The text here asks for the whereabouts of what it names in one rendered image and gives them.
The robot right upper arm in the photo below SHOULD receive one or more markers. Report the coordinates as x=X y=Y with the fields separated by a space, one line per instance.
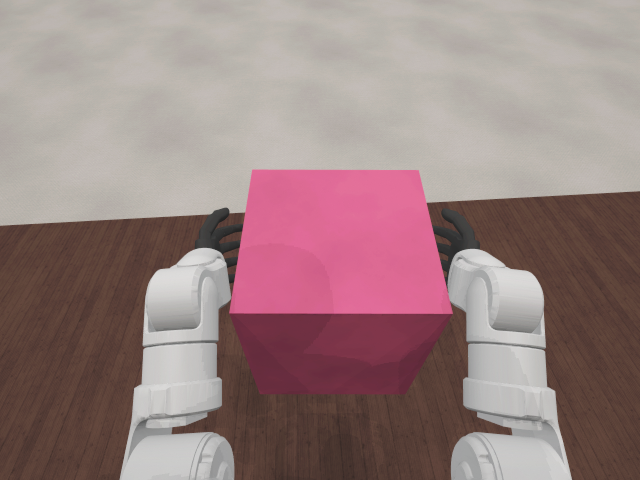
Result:
x=487 y=456

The carton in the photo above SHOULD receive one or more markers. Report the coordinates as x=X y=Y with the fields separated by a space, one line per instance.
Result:
x=339 y=287

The left robot forearm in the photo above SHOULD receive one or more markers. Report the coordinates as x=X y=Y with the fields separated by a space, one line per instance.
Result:
x=179 y=371

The left robot hand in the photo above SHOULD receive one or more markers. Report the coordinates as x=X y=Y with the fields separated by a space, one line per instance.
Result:
x=209 y=236

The right robot forearm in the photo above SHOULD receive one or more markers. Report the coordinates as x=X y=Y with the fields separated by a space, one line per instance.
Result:
x=507 y=380

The right robot hand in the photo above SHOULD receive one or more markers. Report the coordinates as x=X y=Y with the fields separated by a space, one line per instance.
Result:
x=464 y=240

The robot left upper arm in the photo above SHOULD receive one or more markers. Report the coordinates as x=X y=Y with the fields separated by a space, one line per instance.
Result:
x=189 y=456

